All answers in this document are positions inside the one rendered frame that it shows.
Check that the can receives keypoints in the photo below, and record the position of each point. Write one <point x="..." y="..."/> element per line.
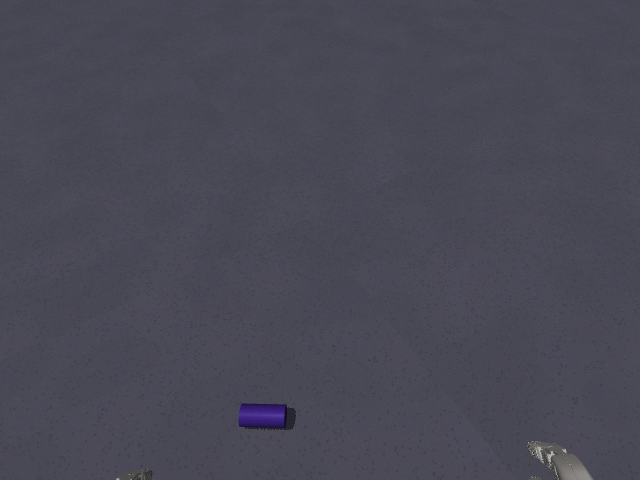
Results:
<point x="263" y="415"/>

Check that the right robot hand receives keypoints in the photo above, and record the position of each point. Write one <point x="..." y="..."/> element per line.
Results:
<point x="565" y="466"/>

